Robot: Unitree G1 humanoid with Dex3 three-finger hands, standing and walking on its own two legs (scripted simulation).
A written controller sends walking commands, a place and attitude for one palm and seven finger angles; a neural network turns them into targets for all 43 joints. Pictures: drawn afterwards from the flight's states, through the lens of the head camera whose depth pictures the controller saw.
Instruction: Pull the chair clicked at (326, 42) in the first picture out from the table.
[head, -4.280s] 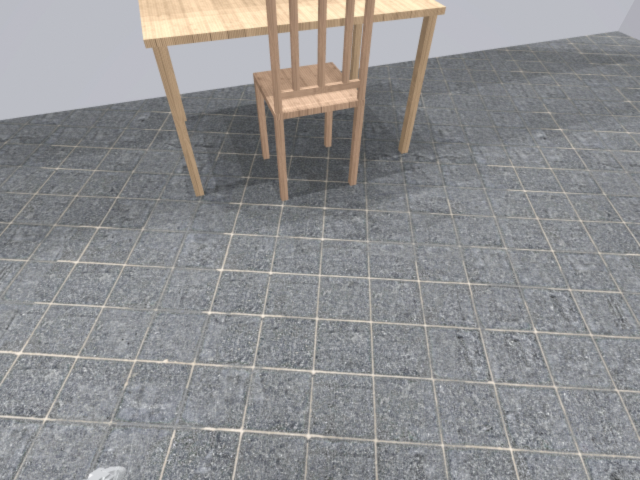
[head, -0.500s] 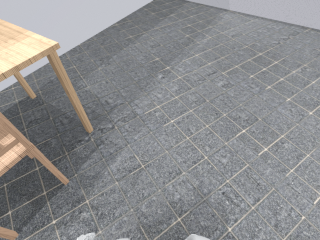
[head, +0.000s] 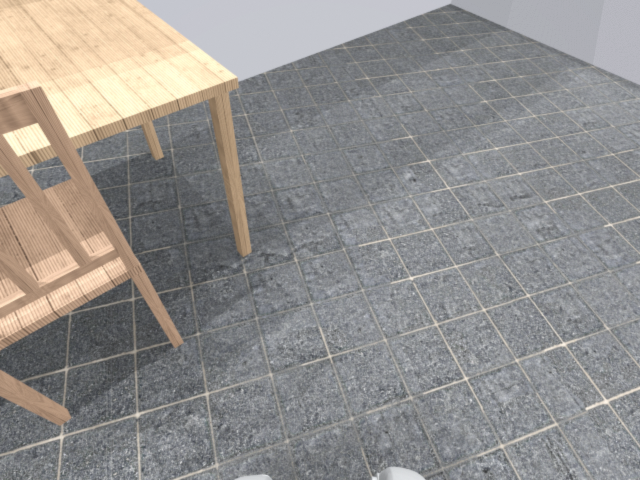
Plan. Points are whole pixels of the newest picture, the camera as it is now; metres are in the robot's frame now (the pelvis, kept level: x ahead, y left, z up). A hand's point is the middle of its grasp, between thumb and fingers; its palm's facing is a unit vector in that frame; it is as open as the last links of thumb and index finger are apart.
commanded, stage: turn to face it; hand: left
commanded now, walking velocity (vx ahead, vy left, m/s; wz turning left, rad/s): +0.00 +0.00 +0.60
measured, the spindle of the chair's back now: out of the picture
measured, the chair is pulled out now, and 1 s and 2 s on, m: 0.00 0.00 0.00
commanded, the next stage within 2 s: take the last steps up to it in 1.10 s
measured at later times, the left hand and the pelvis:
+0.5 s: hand out of the picture +0.02 +0.14 -0.14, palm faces +0.31 -0.91 -0.28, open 7.4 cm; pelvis +0.01 -0.07 +0.01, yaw +19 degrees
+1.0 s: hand out of the picture -0.06 +0.18 -0.15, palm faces +0.56 -0.77 -0.30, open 7.4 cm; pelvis -0.01 -0.05 +0.00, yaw +34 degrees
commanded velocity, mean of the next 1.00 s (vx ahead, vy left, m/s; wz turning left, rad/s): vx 0.00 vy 0.00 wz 0.51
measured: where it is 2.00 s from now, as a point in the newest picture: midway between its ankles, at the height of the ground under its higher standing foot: outside the picture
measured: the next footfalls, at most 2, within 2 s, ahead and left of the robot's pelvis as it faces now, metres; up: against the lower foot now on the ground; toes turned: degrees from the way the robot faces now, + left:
right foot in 0.26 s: +0.07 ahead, -0.17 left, +0.00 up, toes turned +7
left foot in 0.68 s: -0.04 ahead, +0.07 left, +0.00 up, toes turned +32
